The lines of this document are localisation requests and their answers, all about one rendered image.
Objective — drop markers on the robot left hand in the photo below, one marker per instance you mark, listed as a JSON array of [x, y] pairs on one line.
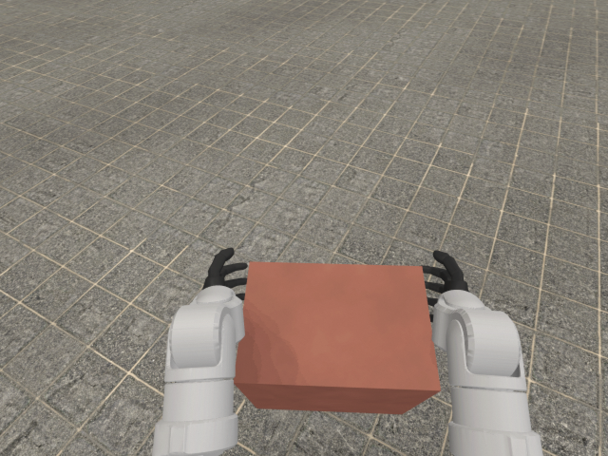
[[217, 272]]

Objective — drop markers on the robot right hand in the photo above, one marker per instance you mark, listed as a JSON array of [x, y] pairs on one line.
[[452, 276]]

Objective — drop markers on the carton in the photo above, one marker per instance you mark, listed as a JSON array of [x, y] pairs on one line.
[[336, 337]]

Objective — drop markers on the robot right forearm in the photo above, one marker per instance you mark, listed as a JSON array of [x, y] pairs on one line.
[[484, 358]]

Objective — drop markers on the robot left forearm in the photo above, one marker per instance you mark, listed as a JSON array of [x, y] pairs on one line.
[[197, 416]]

